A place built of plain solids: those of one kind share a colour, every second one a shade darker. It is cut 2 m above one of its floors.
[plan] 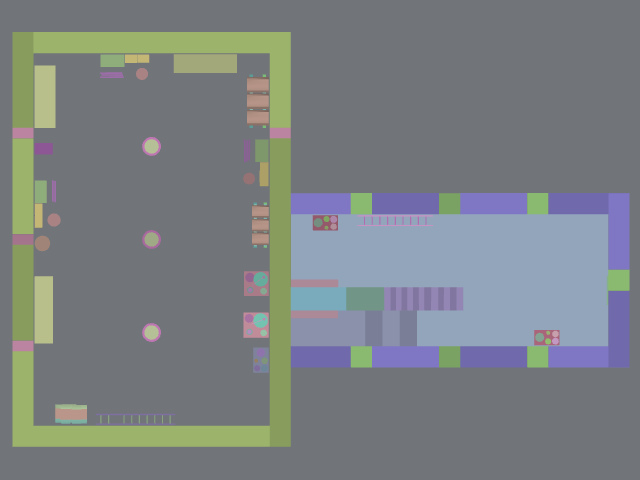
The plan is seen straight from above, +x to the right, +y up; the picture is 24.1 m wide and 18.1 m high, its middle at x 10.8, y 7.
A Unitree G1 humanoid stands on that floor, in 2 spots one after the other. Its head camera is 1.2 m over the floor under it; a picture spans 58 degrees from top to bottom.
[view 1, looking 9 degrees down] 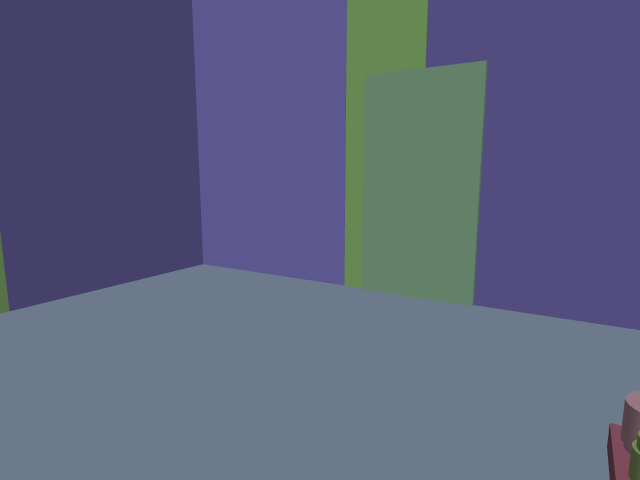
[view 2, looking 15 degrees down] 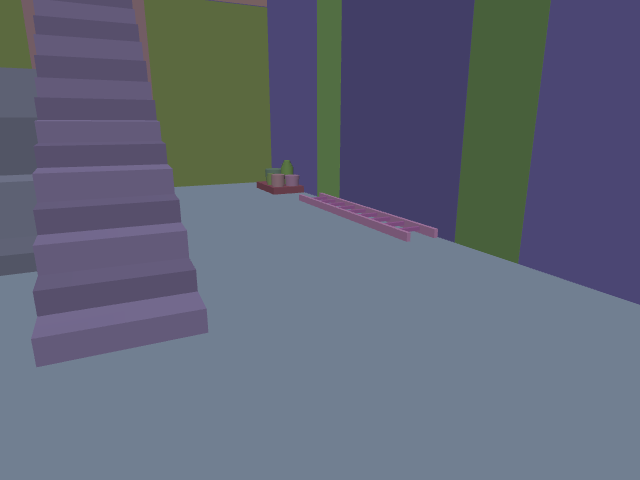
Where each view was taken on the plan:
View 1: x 17.70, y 3.79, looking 31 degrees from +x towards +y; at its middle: wall_vestibule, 4.70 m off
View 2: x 18.61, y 4.78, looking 154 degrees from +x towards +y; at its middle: floor_vestibule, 4.64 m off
